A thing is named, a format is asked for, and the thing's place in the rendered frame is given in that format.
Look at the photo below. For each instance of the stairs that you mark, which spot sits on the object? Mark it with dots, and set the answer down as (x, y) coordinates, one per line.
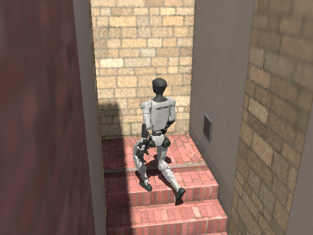
(197, 212)

